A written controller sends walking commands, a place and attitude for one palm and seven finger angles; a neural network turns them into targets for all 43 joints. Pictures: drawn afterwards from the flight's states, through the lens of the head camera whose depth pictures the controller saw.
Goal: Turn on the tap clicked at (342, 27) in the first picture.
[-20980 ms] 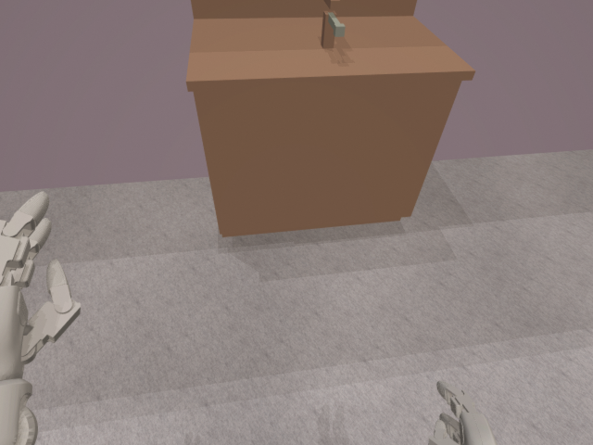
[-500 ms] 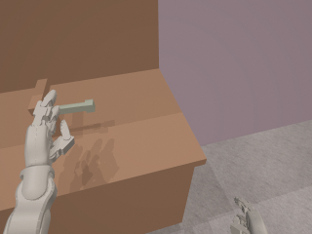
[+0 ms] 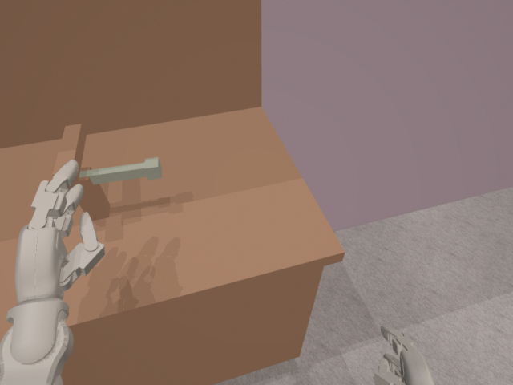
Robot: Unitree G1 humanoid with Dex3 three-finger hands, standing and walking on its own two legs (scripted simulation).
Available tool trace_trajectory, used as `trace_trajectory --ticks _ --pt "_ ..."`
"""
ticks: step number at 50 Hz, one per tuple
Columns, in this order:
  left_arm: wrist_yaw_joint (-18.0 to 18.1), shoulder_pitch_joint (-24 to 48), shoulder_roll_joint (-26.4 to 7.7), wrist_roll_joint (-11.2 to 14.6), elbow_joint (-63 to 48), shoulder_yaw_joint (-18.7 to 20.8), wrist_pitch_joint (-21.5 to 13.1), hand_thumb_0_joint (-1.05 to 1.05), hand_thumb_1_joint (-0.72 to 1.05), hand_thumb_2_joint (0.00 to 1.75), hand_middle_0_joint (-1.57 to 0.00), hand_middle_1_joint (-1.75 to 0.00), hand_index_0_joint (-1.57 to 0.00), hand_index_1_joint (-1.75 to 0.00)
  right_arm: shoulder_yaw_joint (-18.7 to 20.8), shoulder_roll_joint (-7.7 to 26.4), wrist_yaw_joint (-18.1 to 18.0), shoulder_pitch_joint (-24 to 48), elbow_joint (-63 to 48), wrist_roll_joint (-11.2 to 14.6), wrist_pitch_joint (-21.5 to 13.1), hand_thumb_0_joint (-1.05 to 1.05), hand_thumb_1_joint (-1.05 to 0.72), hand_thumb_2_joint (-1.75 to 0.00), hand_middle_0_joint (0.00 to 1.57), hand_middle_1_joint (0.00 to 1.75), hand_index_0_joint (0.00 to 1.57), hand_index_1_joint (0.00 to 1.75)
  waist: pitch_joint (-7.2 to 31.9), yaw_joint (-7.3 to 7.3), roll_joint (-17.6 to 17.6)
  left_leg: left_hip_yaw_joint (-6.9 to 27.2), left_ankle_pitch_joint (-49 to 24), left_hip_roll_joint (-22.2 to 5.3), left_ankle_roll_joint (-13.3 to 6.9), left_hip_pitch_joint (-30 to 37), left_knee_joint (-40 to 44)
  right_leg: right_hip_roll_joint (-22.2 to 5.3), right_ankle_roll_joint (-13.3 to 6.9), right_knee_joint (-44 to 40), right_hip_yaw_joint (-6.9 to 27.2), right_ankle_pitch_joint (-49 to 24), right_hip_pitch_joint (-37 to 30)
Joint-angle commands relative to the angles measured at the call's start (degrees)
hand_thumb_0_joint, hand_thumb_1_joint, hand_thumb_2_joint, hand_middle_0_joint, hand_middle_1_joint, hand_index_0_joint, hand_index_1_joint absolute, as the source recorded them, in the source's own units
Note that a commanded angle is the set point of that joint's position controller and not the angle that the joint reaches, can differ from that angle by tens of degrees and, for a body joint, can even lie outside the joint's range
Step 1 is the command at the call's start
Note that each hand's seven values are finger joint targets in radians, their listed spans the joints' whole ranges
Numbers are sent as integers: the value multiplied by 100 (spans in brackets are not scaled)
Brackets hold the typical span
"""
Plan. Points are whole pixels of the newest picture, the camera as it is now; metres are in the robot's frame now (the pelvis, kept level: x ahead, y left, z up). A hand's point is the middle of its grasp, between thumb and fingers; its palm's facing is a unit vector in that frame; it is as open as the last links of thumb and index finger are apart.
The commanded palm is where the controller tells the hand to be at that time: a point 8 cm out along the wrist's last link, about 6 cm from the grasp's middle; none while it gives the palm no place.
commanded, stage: draw the hand back beside the body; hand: left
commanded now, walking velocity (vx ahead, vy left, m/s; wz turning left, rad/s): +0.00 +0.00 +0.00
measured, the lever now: (153, 168) +0.44 +0.25 +0.10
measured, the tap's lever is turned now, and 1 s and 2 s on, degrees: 86 86 86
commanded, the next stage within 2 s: step back with the hand held close in 0.54 s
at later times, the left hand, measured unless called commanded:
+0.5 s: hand (78, 264) +0.21 +0.25 +0.15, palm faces +0.46 -0.83 -0.32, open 7.4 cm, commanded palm +0.16 +0.28 +0.17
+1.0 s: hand (75, 289) +0.18 +0.24 +0.15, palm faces +0.34 -0.83 -0.43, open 7.4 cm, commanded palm +0.13 +0.28 +0.17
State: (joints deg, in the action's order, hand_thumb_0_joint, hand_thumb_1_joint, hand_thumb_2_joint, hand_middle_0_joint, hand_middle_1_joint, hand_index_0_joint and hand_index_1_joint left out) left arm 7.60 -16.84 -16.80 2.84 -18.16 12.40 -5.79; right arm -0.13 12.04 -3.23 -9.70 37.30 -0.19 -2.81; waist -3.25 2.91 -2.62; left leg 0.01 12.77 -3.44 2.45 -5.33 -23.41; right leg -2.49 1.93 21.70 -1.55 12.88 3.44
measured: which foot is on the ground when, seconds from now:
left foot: down 0.00-1.00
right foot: down 0.00-1.00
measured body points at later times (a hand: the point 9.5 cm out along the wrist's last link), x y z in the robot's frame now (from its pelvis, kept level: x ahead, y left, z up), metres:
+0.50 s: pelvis +0.01 +0.00 +0.00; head +0.00 -0.02 +0.45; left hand +0.18 +0.29 +0.17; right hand +0.21 -0.21 -0.09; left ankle +0.01 +0.15 -0.74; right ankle -0.01 -0.14 -0.74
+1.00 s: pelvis -0.03 +0.00 -0.01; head -0.01 -0.01 +0.44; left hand +0.15 +0.28 +0.17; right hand +0.16 -0.23 -0.09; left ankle +0.01 +0.15 -0.74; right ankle -0.01 -0.14 -0.74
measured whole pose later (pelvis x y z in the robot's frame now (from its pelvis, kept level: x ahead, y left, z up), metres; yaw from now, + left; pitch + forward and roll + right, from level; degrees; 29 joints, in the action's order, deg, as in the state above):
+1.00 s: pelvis -0.03 +0.00 -0.01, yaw +0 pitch +0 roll -1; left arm 6.5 -29.5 -20.4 3.4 -28.6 17.7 -7.3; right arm 0.6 12.8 -4.4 -9.0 31.4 0.4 1.1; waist -2.5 1.2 -2.7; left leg 0.6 12.3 -3.2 2.4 -16.8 -29.2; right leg -2.8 2.2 28.4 -1.6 12.9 15.1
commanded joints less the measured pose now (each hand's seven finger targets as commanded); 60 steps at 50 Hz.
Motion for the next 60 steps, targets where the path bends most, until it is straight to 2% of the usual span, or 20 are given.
trace_trajectory --ticks 1,3,13,15,17,19,21,32,33,34,35,36,38,42,46,47,51,55,58,60 --pt "48 768 -957 -5 -1468 519 -383 0 90 90 -20 -29 -20 -29 213 602 -55 965 -1016 -15 -377 0 -90 -90 20 30 20 30 632 6 -50 -90 -637 226 -281 200 341 224 -325 -347 -192 -524 221" --pt "66 620 -941 -14 -1551 536 -392 0 90 90 -20 -30 -20 -30 204 588 -43 895 -1017 -29 -396 0 -90 -90 20 30 20 30 715 31 -214 -55 -708 234 -264 167 319 220 -346 -271 -204 -611 158" --pt "65 -135 -1040 35 -1818 834 -293 0 90 90 -20 -30 -20 -30 215 576 -27 851 -1061 -25 -382 0 -90 -90 20 30 20 30 615 61 -234 -63 -1013 202 -260 48 166 193 -343 -163 -237 -924 156" --pt "65 46 -1014 44 -1832 763 -277 0 90 90 -20 -30 -20 -30 209 588 -40 865 -1057 -26 -394 0 -90 -90 20 30 20 30 630 29 -4 -56 -985 208 -275 68 143 187 -320 -164 -245 -912 197" --pt "81 124 -1001 13 -1807 747 -270 0 90 90 -20 -30 -20 -30 196 594 -57 852 -1025 -31 -412 0 -90 -90 20 30 20 30 625 12 -195 -55 -994 228 -281 82 126 180 -335 -158 -239 -911 214" --pt "87 79 -986 25 -1718 733 -249 0 90 90 -20 -30 -20 -30 204 594 -63 857 -1029 -32 -419 0 -90 -90 20 30 20 30 622 33 29 -58 -1055 220 -291 96 98 176 -314 -129 -254 -989 206" --pt "87 127 -1014 20 -1799 763 -254 0 90 90 -20 -30 -20 -30 192 597 -71 892 -1014 -30 -415 0 -90 -90 20 30 20 30 634 33 -122 -49 -1031 243 -294 121 118 174 -333 -150 -239 -955 191" --pt "79 -76 -1056 24 -1720 855 -300 0 90 90 -20 -30 -20 -30 204 572 -65 861 -1012 -26 -421 0 -90 -90 20 30 20 30 612 66 -86 -68 -1056 241 -292 24 75 161 -321 -116 -258 -1031 176" --pt "78 -2 -1093 27 -2012 851 -335 0 90 90 -20 -30 -20 -30 214 563 -58 884 -1062 -19 -439 0 -90 -90 20 30 20 30 735 87 -208 -66 -1106 234 -291 112 65 161 -324 -96 -243 -1081 138" --pt "96 764 -1928 125 -2506 1741 -546 0 90 90 -20 -30 -20 -30 157 599 -79 791 -1273 30 -317 0 -90 -90 20 30 20 30 340 -36 -199 -70 -1221 39 -385 -231 -237 -135 -256 -261 112 -1827 627" --pt "10 36 -1433 100 -1774 1398 -533 0 90 90 -20 -30 -20 -30 129 512 -97 764 -1066 -4 -235 0 -90 -90 20 30 20 30 386 -97 183 33 -1408 20 -386 -317 -415 -285 -237 -146 10 -2141 653" --pt "-34 -88 -1384 64 -1775 1379 -537 0 90 90 -20 -30 -20 -30 170 530 -92 774 -1150 -6 -171 0 -90 -90 20 30 20 30 548 -72 347 3 -1697 0 -376 -238 -476 -310 -240 -46 33 -2463 649" --pt "-105 -683 -1061 53 -1653 1125 -525 0 90 90 -20 -30 -20 -30 242 606 -88 623 -1257 -9 -50 0 -90 -90 20 30 20 30 1030 -114 239 5 -2234 -136 -375 -130 -518 -327 -184 234 -52 -2569 539" --pt "-81 -1016 -1109 60 -2010 1137 -520 0 90 90 -20 -30 -20 -30 261 659 -101 610 -1438 10 86 0 -90 -90 20 30 20 30 1382 -111 -127 116 -2609 -236 -371 -229 -448 -226 -144 466 -87 -2143 574" --pt "20 -975 -1526 60 -2465 1465 -548 0 90 90 -20 -30 -20 -30 280 697 -163 708 -1548 21 109 0 -90 -90 20 30 20 30 1401 -77 -185 238 -2169 -270 -362 -530 -312 -169 -140 544 -44 -1669 685" --pt "22 -1006 -1357 74 -2381 1346 -559 0 90 90 -20 -30 -20 -30 264 642 -182 684 -1561 28 102 0 -90 -90 20 30 20 30 1325 -100 -116 265 -1920 -257 -371 -648 -279 -146 -122 546 -52 -1474 757" --pt "107 -994 -1489 72 -2374 1456 -620 0 90 90 -20 -30 -20 -30 283 688 -223 714 -1536 40 21 0 -90 -90 20 30 20 30 1096 -129 -155 274 -578 -203 -350 -1123 -199 -216 -168 363 107 -871 974" --pt "146 -1020 -1321 73 -2235 1294 -710 0 90 90 -20 -30 -20 -30 284 660 -214 592 -1487 63 -74 0 -90 -90 20 30 20 30 946 -196 288 236 609 -49 -336 -1332 -470 -416 -243 46 300 116 1470" --pt "202 -891 -1319 51 -2225 1218 -754 0 90 90 -20 -30 -20 -30 260 675 -236 539 -1400 58 -149 0 -90 -90 20 30 20 30 789 -252 411 275 1079 -5 -311 -1230 -797 -559 -331 -155 394 1134 2146" --pt "243 -821 -1395 29 -2272 1295 -776 0 90 90 -20 -30 -20 -30 240 668 -251 528 -1353 32 -210 0 -90 -90 20 30 20 30 783 -255 320 386 1160 -58 -338 -1335 -720 -518 -323 -31 345 1293 2220"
